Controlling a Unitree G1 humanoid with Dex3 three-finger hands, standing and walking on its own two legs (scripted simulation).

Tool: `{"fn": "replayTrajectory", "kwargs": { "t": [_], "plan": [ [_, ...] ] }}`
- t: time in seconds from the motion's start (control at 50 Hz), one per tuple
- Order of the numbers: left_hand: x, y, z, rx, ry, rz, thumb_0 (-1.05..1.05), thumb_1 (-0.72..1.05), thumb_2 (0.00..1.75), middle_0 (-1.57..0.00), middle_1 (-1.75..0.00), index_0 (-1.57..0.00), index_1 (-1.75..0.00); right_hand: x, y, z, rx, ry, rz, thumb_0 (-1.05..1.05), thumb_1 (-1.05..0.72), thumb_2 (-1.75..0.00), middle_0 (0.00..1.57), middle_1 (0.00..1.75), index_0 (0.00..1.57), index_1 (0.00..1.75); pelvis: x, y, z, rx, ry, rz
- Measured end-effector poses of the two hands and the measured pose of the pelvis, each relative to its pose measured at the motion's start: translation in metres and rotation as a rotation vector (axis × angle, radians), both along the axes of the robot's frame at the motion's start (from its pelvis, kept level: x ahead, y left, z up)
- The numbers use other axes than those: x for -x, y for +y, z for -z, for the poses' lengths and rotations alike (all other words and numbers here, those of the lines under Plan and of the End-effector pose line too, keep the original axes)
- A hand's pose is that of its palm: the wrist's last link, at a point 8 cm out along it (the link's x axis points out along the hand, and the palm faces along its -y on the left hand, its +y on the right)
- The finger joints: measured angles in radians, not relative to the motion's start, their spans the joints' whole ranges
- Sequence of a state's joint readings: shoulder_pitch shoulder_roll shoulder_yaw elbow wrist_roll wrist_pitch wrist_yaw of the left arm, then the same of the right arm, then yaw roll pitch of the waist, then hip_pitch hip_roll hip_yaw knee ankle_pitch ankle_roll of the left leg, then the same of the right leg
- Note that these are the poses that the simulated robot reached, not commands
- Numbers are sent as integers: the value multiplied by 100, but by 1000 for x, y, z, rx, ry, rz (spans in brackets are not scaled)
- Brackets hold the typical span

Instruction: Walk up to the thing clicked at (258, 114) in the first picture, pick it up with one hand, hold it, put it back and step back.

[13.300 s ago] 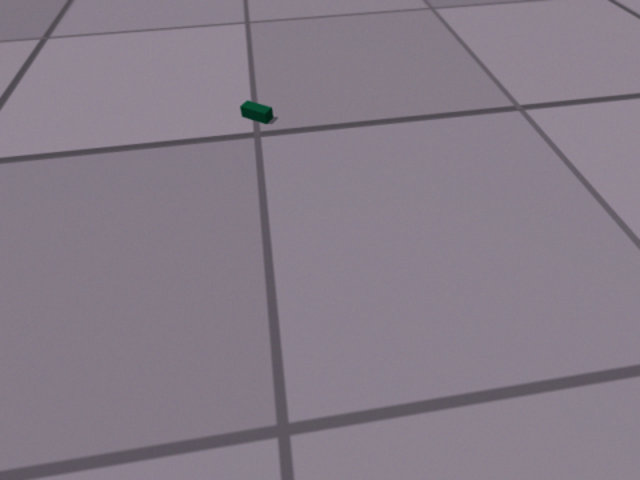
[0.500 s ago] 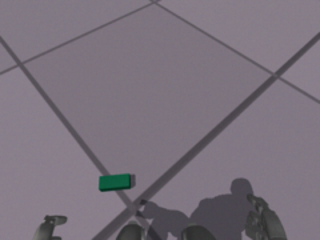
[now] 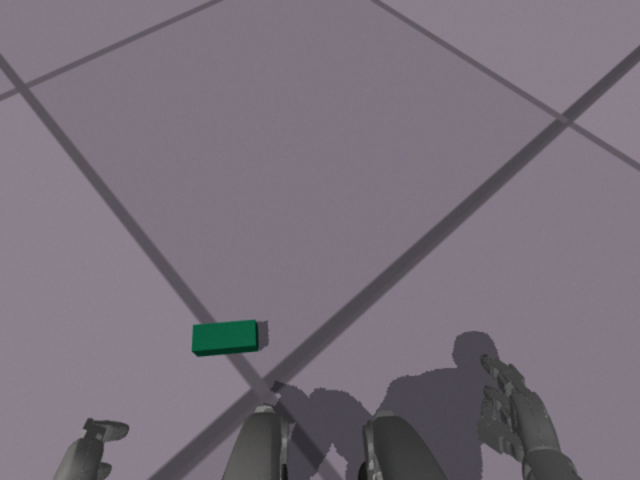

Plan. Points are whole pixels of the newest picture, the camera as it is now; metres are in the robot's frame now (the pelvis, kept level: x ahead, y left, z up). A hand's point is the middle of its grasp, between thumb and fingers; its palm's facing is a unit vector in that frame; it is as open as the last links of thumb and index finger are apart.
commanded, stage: rise first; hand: left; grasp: from above
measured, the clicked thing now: (226, 338) +0.45 +0.25 -0.62
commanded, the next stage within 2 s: none
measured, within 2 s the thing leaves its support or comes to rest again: neither
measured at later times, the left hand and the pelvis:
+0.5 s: hand (165, 394) +0.27 +0.29 -0.32, palm faces -0.43 -0.38 -0.82, open 14.1 cm; pelvis -0.06 -0.01 -0.19, yaw -3 degrees
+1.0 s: hand (179, 360) +0.35 +0.31 -0.43, palm faces -0.44 -0.08 -0.89, open 14.3 cm; pelvis -0.08 +0.00 -0.28, yaw -6 degrees
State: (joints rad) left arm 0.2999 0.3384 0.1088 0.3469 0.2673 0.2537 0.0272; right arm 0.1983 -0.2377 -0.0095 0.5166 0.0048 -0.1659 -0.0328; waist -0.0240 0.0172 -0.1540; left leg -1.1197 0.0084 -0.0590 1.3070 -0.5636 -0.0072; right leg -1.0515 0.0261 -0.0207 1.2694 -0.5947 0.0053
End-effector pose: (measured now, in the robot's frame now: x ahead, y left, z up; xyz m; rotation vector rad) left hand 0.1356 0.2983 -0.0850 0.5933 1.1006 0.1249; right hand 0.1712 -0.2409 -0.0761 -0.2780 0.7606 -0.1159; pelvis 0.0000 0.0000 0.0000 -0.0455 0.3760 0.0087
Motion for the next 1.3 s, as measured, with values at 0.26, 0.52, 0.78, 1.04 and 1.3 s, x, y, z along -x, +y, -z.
{"fn": "replayTrajectory", "kwargs": {
  "t": [0.26,0.52,0.78,1.04,1.3],
  "plan": [
    [-60,10,92,-189,-89,317,0,-53,98,-7,-106,-7,-106,15,-23,100,29,44,-42,1,-86,-89,21,30,20,30,30,-6,87,-11,137,16],
    [-147,7,188,-404,-185,599,0,-54,101,-8,-105,-7,-105,86,-40,238,13,294,-11,1,-88,-90,21,30,20,30,63,-12,192,-3,221,47],
    [-195,12,249,-496,-227,797,0,-55,103,-8,-103,-7,-103,174,-42,294,43,540,70,0,-90,-90,21,30,20,30,78,-5,254,33,216,70],
    [-226,9,289,-574,-267,904,0,-55,103,-8,-99,-7,-99,194,-39,316,80,632,81,0,-91,-90,21,30,20,30,78,1,288,59,208,79],
    [-247,4,314,-606,-274,936,0,-54,102,-8,-99,-7,-99,191,-34,333,87,653,50,0,-91,-91,21,30,20,30,75,1,307,67,207,94]
  ]
}}
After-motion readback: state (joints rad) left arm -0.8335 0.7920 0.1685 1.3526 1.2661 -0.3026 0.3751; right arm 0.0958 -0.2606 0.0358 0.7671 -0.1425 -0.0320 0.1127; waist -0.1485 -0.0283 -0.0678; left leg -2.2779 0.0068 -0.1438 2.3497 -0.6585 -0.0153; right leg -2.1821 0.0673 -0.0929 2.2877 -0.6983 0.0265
